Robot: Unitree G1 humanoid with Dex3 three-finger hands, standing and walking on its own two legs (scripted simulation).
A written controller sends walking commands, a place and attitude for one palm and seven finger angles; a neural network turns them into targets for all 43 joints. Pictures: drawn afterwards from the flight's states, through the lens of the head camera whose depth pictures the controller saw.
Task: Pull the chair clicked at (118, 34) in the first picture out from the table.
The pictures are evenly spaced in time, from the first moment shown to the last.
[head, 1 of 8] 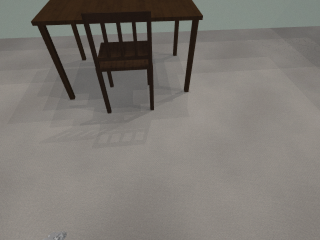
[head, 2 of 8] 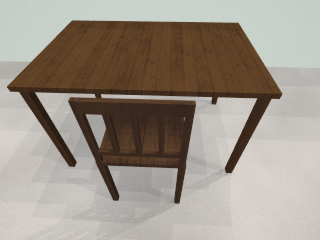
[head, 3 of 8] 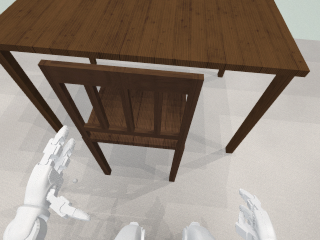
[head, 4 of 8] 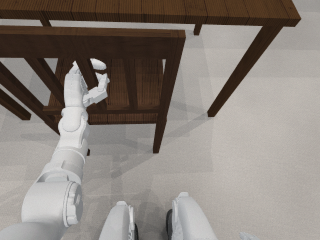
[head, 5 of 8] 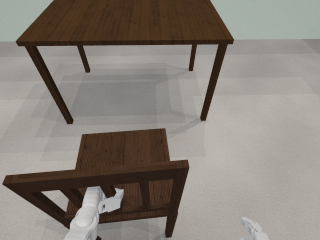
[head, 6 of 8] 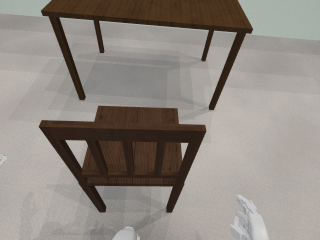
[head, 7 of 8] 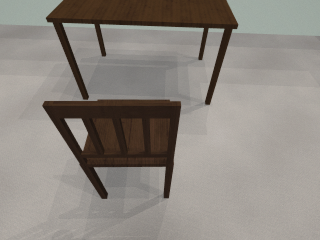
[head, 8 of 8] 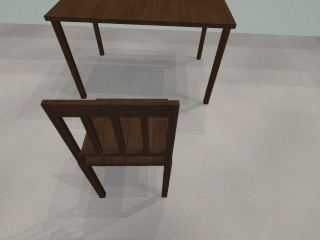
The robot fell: no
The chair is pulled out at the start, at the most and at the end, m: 0.00 0.63 0.63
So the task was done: yes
